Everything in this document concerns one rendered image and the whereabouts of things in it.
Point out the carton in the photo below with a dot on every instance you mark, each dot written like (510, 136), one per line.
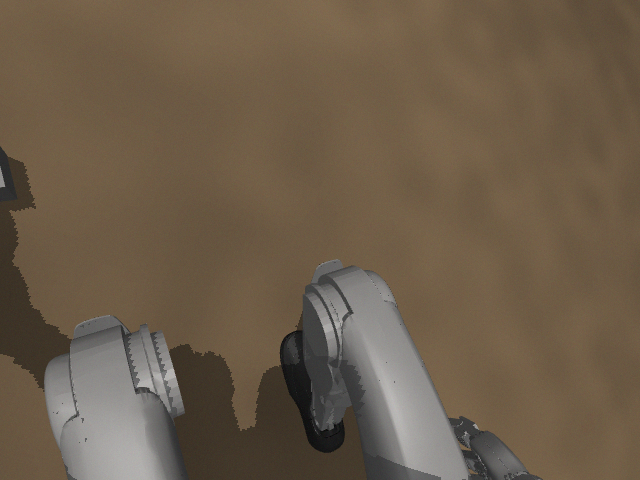
(7, 188)

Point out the right robot foot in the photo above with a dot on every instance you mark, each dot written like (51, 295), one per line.
(299, 387)

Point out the right robot hand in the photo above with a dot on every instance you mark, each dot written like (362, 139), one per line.
(490, 457)

